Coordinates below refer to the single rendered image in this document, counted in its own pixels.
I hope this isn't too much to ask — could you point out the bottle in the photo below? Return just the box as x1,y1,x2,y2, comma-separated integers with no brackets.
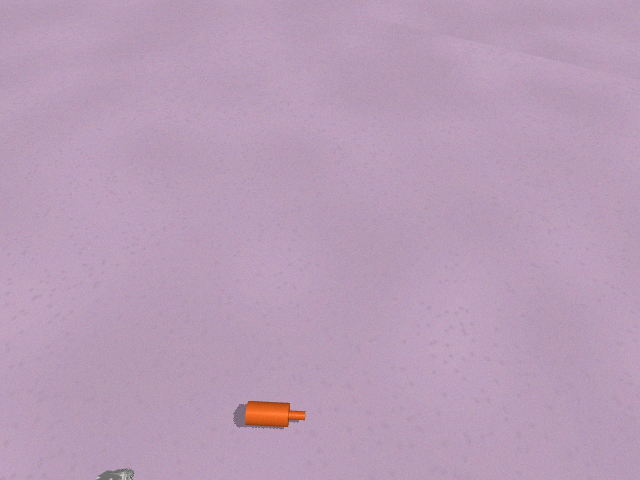
245,401,305,427

